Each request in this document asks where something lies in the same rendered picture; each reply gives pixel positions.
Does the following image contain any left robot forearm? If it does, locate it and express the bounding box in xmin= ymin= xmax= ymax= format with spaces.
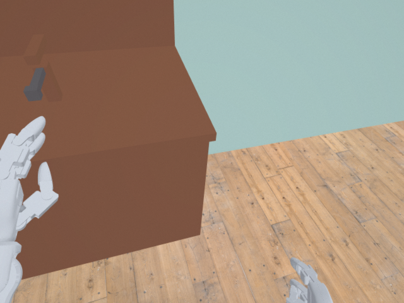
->
xmin=0 ymin=241 xmax=23 ymax=303

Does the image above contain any left robot hand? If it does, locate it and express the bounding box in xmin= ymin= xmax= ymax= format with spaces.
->
xmin=0 ymin=116 xmax=59 ymax=242

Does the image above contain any tap lever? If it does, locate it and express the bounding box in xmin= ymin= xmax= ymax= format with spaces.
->
xmin=23 ymin=68 xmax=46 ymax=101

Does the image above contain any counter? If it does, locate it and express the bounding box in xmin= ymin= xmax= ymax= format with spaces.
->
xmin=0 ymin=0 xmax=217 ymax=280

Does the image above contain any right robot hand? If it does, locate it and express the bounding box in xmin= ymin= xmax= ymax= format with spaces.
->
xmin=286 ymin=258 xmax=333 ymax=303

